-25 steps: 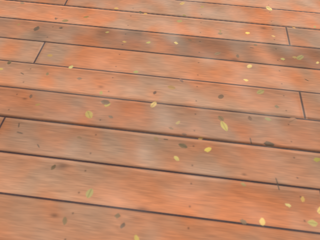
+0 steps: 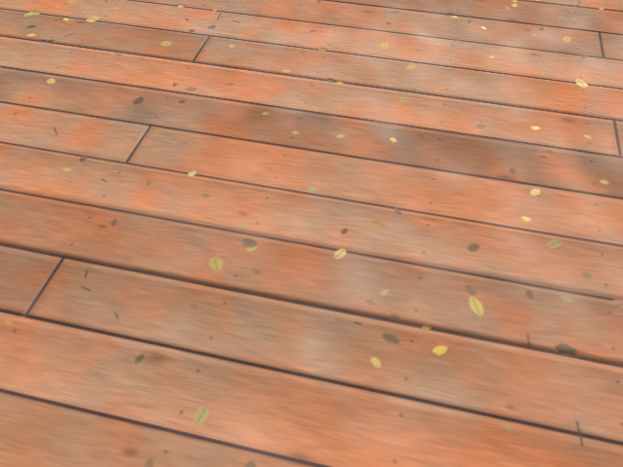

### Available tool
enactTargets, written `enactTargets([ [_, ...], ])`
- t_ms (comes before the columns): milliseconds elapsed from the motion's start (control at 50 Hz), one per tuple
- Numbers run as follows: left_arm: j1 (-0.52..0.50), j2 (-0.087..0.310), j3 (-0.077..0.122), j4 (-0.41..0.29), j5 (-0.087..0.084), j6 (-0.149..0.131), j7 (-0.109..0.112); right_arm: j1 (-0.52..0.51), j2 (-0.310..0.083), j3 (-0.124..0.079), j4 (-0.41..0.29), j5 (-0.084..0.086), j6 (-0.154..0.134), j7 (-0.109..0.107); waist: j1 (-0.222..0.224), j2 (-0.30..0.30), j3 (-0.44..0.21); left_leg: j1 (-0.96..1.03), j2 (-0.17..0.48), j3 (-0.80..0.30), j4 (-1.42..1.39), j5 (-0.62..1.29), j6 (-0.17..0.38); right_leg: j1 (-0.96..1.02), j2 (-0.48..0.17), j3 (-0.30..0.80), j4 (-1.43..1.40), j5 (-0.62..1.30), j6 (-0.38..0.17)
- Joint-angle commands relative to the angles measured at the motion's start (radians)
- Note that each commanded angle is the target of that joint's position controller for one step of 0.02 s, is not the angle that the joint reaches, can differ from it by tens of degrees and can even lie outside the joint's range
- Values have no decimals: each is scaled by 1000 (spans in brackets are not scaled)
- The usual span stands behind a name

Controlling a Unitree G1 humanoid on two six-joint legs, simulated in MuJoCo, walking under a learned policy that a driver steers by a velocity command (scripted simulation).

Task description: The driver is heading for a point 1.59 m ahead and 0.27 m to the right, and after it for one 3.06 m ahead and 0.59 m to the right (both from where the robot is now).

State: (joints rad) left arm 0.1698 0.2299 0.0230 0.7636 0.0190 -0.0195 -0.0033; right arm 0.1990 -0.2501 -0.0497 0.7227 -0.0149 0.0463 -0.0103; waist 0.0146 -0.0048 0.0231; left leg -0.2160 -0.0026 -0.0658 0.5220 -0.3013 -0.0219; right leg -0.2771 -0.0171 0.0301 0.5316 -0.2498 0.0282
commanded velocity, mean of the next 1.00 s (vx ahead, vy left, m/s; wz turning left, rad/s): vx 0.00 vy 0.00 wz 0.01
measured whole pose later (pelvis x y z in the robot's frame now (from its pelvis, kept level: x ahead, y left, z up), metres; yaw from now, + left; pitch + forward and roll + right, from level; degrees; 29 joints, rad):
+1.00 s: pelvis +0.00 +0.01 +0.00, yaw +0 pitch -2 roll +0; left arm 0.23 0.20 0.03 1.09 0.00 0.01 0.05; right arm 0.28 -0.19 -0.02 1.04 0.00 0.00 -0.04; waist 0.01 0.00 0.04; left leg -0.17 -0.01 -0.05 0.51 -0.30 -0.01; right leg -0.24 -0.02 0.04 0.51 -0.25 0.04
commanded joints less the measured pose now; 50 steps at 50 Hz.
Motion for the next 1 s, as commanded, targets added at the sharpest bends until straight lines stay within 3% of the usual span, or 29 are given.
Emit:
enactTargets([
  [20, -26, 122, 33, -50, 0, -7, 8, -27, -103, -23, -55, -5, -30, -1, 0, 57, -37, -46, 56, -61, -99, 114, 45, 58, -22, 14, -46, 104, -12],
  [200, 2, 108, 38, 20, -8, 4, 26, 13, -81, -11, -2, 2, -49, -16, 0, 32, -8, -66, 43, -53, -99, 88, 36, 74, -19, 14, -53, 103, -2],
  [500, 40, 104, 43, 165, -16, 13, 46, 56, -58, -5, 124, 8, -56, -23, -2, 12, 2, -36, 18, -17, -104, 126, 31, 85, -16, 9, -73, 124, 0],
  [740, 66, 87, 37, 253, -19, 19, 53, 89, -51, 3, 225, 12, -57, -30, -3, 9, 20, -34, 8, 2, -119, 124, 27, 87, -9, 0, -89, 119, -6],
  [1000, 93, 68, 25, 304, -20, 22, 53, 127, -36, 17, 299, 14, -56, -32, -6, 5, 33, -39, 2, 15, -125, 113, 23, 80, -2, -5, -96, 108, -11],
])
Next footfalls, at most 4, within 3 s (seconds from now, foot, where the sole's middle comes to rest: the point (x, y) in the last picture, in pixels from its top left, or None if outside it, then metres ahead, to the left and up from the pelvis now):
none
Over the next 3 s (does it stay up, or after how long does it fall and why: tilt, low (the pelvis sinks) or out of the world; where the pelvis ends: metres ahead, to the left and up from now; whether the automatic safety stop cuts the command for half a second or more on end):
stays up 0.01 0.00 0.00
